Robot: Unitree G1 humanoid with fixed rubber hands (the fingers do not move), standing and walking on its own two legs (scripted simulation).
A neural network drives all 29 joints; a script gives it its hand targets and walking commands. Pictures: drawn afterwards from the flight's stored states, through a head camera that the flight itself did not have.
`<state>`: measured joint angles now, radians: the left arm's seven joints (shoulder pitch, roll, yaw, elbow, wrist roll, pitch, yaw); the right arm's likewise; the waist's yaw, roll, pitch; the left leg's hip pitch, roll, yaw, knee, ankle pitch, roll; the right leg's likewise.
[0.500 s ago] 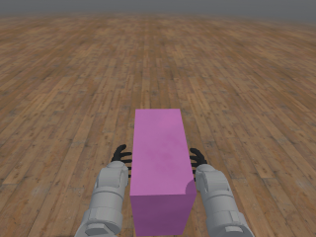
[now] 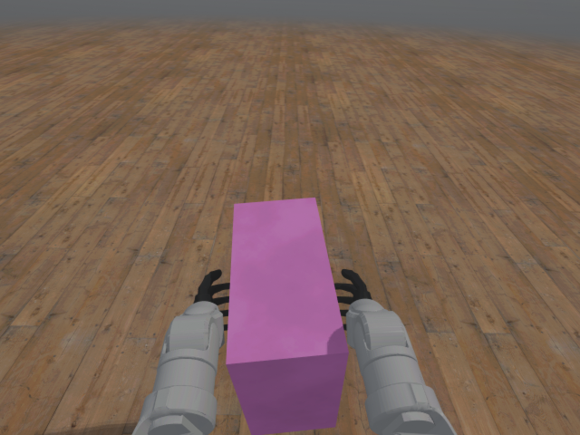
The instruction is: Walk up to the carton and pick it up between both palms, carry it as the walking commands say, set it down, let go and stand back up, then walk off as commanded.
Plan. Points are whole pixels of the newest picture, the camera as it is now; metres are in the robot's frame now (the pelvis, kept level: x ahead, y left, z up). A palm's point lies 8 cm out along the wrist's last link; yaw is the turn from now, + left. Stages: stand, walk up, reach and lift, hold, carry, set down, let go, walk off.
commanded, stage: hold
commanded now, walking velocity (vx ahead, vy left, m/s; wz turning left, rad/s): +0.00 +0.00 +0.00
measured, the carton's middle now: (284, 314) +0.36 +0.01 +0.00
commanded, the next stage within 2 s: carry in 0.06 s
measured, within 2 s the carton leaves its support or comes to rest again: neither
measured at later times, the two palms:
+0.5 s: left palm (98, 258) +0.38 +0.30 +0.10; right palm (247, 237) +0.44 +0.07 +0.10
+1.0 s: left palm (14, 209) +0.55 +0.54 +0.08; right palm (139, 183) +0.66 +0.33 +0.07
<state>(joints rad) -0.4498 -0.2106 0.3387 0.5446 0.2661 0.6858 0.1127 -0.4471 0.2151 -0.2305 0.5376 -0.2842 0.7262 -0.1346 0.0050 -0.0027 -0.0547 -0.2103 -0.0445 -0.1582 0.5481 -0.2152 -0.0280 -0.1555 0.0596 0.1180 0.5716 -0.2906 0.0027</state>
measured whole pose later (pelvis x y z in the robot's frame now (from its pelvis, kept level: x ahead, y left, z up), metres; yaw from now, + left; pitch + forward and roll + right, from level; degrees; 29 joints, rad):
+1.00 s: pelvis +0.37 +0.29 +0.01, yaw +35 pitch +6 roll -1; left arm -0.18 -0.14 0.02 -0.25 -0.05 1.09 0.27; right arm -0.12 0.13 0.08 -0.30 0.01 1.10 -0.31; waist -0.06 0.05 -0.06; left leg -0.12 -0.04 0.00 0.38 -0.37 0.07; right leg -0.48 -0.05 -0.10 0.81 -0.50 0.09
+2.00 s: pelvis +0.82 +0.84 +0.02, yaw +73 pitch +4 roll +2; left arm -0.26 -0.15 0.03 -0.20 -0.01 1.12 0.26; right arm -0.19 0.14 0.02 -0.28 -0.02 1.16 -0.28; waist 0.01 0.03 -0.03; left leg -0.43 -0.03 0.11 0.77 -0.39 0.01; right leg -0.23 -0.11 -0.15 0.41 -0.20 0.01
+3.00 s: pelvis +1.09 +1.08 -0.04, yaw +66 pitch -1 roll +0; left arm -0.29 -0.16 0.02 -0.26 -0.02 1.11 0.26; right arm -0.19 0.14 0.02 -0.38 -0.01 1.11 -0.29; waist -0.11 -0.02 0.06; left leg -0.05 0.23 -0.06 0.71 -0.57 -0.12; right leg -0.59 -0.13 0.01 0.62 -0.04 0.00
